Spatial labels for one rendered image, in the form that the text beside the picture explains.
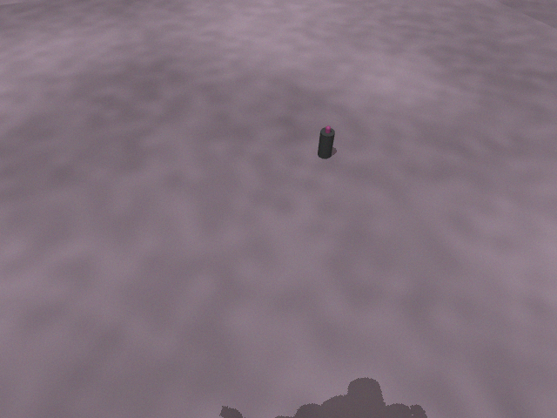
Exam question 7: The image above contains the bottle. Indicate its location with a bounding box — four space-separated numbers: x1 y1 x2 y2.
318 125 335 159

